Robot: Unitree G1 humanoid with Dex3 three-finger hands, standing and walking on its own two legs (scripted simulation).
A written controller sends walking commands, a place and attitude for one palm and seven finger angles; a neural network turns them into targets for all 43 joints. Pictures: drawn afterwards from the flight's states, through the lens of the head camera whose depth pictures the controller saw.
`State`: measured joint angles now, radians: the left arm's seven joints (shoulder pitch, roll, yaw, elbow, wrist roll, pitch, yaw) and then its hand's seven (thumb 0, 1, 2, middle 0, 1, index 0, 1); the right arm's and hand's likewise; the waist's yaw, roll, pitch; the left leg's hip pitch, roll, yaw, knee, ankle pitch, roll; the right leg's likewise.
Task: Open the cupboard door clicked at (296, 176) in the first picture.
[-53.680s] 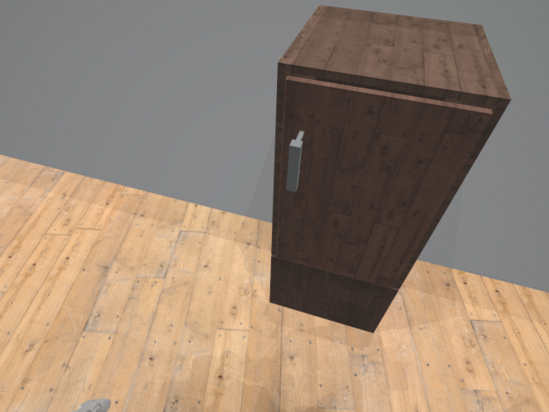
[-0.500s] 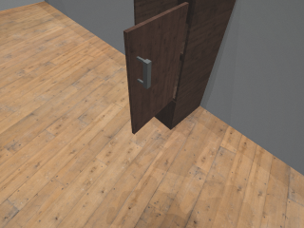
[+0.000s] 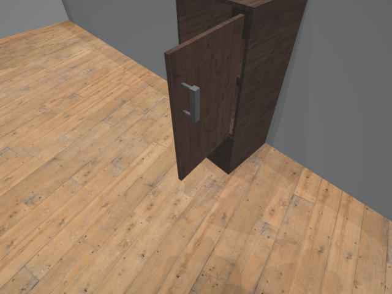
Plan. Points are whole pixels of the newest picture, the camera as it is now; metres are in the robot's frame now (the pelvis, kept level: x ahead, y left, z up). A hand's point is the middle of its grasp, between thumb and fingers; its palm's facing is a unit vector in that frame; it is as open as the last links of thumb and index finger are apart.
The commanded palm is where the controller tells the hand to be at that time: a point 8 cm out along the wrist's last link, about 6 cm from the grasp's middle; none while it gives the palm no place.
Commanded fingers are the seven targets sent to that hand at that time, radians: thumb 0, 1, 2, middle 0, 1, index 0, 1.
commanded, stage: let the arm hang, fingers relaxed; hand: left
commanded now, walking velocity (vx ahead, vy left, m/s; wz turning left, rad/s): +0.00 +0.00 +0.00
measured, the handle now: (189, 102) +0.67 +0.06 +0.01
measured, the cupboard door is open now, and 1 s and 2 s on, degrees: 96 96 96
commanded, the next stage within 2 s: look to check the result in 0.28 s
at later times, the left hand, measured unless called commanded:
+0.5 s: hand out of the picture +0.01 +0.17 -0.17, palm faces +0.05 -0.98 -0.19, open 7.4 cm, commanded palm none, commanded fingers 0.00 0.90 0.90 -0.20 -0.30 -0.20 -0.30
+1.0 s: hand out of the picture +0.05 +0.18 -0.17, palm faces +0.03 -0.98 -0.22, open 7.4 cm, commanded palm none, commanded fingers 0.00 0.90 0.90 -0.20 -0.30 -0.20 -0.30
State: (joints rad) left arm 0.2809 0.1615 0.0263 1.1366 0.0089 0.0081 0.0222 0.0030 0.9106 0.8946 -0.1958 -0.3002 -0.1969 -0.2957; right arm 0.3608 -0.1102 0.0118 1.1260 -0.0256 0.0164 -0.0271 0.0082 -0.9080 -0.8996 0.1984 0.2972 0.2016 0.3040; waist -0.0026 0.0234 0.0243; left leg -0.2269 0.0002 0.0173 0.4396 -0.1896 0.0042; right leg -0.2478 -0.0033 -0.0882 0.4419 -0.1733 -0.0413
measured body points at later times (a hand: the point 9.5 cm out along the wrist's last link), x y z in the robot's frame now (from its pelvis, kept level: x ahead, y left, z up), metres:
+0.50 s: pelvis +0.02 +0.00 +0.00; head +0.03 +0.00 +0.45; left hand +0.00 +0.22 -0.16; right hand +0.01 -0.21 -0.16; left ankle +0.03 +0.12 -0.74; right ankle +0.04 -0.09 -0.74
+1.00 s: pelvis +0.04 -0.01 +0.01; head +0.05 -0.02 +0.45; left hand +0.05 +0.23 -0.15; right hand +0.04 -0.23 -0.16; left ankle +0.03 +0.12 -0.74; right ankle +0.04 -0.09 -0.74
